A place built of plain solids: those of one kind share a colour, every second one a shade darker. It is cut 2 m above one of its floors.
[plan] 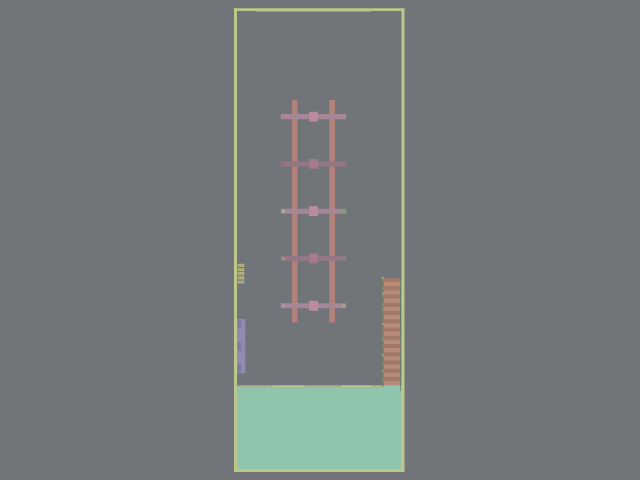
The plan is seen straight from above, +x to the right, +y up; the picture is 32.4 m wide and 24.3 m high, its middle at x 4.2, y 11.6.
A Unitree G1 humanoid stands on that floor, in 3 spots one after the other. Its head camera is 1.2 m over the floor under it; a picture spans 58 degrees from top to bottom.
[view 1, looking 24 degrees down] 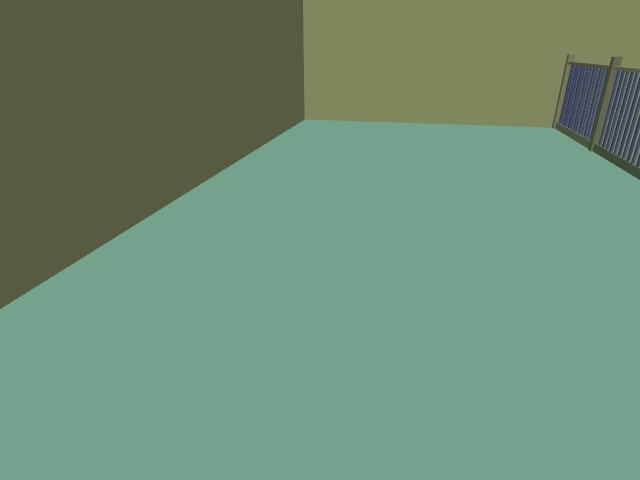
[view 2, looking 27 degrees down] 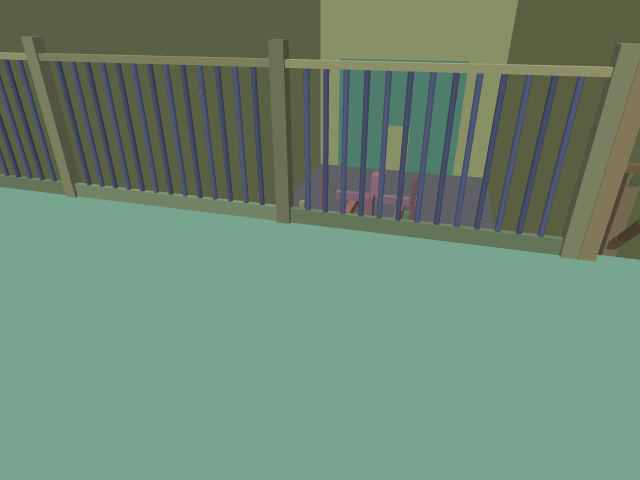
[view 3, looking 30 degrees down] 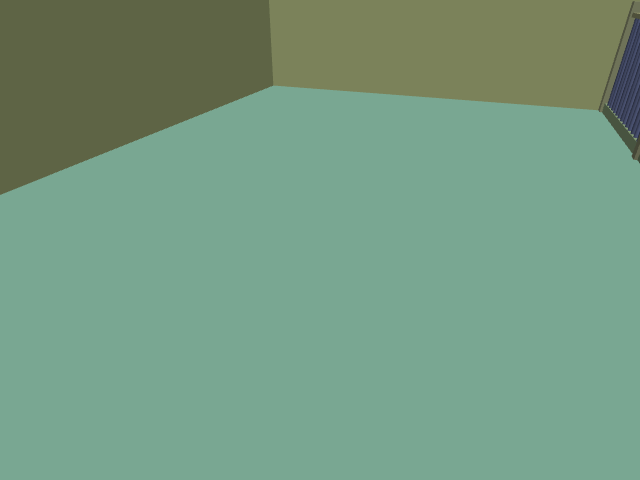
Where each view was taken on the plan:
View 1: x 7.84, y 1.95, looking -168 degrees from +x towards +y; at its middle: gal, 2.95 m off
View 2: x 6.13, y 1.73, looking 106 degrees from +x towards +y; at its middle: gal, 2.64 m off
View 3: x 5.88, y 2.98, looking -159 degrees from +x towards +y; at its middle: gal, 2.40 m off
